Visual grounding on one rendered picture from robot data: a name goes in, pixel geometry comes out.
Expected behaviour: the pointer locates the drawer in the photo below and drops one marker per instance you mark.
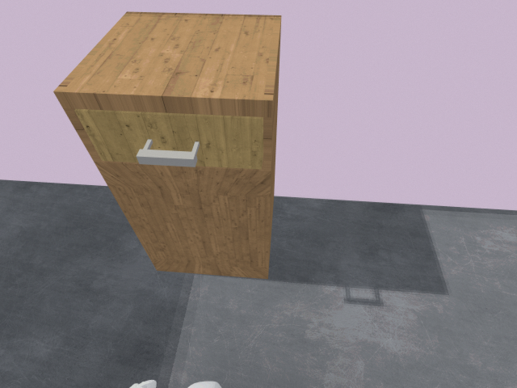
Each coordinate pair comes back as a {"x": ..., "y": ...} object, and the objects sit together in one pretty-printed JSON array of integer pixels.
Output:
[{"x": 225, "y": 141}]

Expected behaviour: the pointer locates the cabinet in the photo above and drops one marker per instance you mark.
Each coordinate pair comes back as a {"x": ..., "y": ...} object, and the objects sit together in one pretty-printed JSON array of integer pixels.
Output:
[{"x": 202, "y": 220}]

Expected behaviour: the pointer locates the handle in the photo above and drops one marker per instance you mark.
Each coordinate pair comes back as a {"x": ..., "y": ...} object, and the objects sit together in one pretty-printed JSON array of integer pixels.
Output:
[{"x": 167, "y": 157}]

